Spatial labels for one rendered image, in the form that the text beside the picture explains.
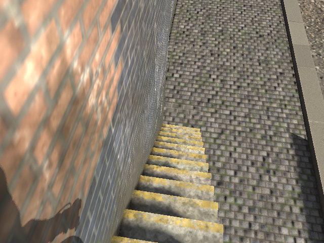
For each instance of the stairs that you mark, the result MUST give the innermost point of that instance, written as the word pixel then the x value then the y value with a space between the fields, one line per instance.
pixel 174 200

